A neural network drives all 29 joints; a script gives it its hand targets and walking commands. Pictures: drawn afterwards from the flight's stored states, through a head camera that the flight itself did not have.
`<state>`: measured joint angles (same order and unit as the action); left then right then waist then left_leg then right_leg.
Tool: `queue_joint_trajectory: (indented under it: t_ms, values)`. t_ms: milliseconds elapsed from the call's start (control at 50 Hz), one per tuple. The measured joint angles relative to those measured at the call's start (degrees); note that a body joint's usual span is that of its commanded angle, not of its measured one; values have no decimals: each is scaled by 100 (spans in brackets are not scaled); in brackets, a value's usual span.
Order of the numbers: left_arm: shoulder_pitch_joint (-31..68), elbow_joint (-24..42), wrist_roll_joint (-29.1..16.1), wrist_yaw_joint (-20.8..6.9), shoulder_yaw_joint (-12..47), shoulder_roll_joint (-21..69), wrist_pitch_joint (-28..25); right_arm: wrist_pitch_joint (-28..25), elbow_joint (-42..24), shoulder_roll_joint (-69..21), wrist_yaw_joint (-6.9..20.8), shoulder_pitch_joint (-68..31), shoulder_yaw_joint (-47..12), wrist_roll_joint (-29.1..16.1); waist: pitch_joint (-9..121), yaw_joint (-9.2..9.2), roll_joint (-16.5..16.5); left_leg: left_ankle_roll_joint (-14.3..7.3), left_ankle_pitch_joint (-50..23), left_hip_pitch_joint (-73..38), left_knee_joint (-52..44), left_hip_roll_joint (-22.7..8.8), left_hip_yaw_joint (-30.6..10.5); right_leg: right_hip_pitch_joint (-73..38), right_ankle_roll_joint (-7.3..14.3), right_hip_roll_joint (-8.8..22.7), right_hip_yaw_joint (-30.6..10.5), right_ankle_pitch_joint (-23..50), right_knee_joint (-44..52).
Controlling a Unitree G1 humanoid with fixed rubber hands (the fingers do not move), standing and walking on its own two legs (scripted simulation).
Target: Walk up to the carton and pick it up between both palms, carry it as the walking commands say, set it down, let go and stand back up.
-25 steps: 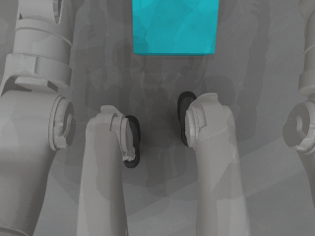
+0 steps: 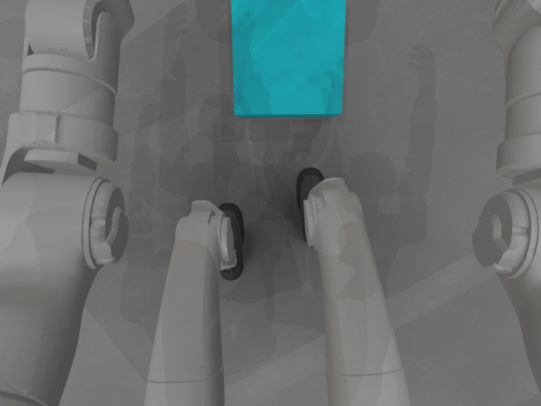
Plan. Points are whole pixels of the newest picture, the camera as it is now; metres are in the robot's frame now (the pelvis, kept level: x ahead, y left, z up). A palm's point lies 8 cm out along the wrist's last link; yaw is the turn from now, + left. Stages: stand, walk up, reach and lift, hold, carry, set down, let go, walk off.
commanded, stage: set down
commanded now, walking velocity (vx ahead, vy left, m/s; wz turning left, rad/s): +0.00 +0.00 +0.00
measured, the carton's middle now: (287, 55) +0.56 -0.08 -0.52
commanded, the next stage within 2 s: let go in 0.28 s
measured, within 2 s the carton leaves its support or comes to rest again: neither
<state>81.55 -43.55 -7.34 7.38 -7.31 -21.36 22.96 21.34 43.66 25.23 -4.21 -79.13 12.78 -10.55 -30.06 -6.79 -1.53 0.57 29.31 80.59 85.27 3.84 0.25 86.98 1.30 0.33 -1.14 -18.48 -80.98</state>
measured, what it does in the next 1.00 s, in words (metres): rises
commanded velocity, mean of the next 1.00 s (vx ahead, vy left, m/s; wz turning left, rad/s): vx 0.00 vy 0.00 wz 0.00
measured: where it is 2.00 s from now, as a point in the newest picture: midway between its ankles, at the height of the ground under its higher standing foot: (272, 238)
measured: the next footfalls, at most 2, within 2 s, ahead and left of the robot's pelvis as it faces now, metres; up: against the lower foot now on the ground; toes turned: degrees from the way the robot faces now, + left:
none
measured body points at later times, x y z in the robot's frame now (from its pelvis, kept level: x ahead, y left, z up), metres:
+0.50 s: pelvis +0.05 -0.01 +0.10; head +0.35 -0.05 +0.44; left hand +0.57 +0.12 -0.01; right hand +0.52 -0.29 -0.02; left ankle +0.09 +0.12 -0.56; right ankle +0.16 -0.11 -0.56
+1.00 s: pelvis +0.12 +0.01 +0.16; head +0.29 +0.01 +0.58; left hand +0.42 +0.21 +0.06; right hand +0.37 -0.24 +0.06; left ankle +0.09 +0.12 -0.56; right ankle +0.16 -0.11 -0.56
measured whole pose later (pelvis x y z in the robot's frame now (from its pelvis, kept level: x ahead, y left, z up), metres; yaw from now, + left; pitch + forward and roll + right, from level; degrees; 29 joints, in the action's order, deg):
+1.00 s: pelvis +0.12 +0.01 +0.16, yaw -2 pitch +20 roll +0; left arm 10.9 -31.9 2.8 2.5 -6.9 -8.5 3.4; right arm 2.5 29.6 11.0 4.8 -5.2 7.3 1.7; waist -0.6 -2.1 0.4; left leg -0.5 19.2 37.2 36.3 2.1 -2.2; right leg 42.9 0.5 -0.7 -0.5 -11.0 -33.8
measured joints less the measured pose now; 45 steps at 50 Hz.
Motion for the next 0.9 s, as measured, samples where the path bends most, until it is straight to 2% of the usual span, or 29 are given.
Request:
queue_joint_trajectory:
  t_ms: [100,160,320,440,540,580,660,800,900]
  values:
    - [-195,60,37,-48,-75,77,-2,22,-25,-51,24,133,136,89,15,16,17,-7,-248,-537,-702,-13,-4,-557,-19,-10,-24,210,685]
    - [-268,-202,72,-72,-143,161,-92,-110,259,-41,134,166,142,157,240,62,-3,-12,-416,-697,-1123,-22,8,-723,-30,-17,-53,366,1097]
    - [-583,-985,609,-171,-526,569,-522,-625,1118,-323,406,573,572,930,1710,107,-94,33,-794,-355,-1986,12,-86,-422,0,35,4,660,1921]
    - [-1433,-786,1019,-230,-684,797,-796,-793,865,-606,561,1471,457,1287,2249,153,-70,64,-924,-703,-2675,-40,-157,-760,42,-3,55,748,2561]
    - [-2665,-49,1036,-159,-479,1070,-985,-972,230,-673,746,2646,131,1375,2521,289,-58,79,-998,-1256,-3300,-69,-210,-1280,81,-19,87,750,3081]
    - [-3096,93,1069,-129,-458,1196,-1053,-1048,198,-747,818,2991,173,1464,2613,338,-47,77,-1001,-1471,-3493,-76,-215,-1474,84,-23,86,728,3225]
    - [-4124,621,1108,-79,-320,1389,-1190,-1204,-266,-907,834,3889,58,1588,2840,388,-41,89,-964,-1860,-3766,-107,-256,-1851,92,-47,117,654,3454]
    - [-5423,1004,1104,-123,-41,1456,-1473,-1444,-719,-1117,892,5252,-93,1394,3125,421,93,37,-933,-2713,-4216,-136,-265,-2693,48,-72,104,604,3869]
    - [-6268,1157,1041,-313,21,1382,-1725,-1674,-1169,-1314,919,6346,-321,1285,3079,426,183,-26,-965,-3522,-4567,-163,-258,-3532,-10,-93,86,656,4277]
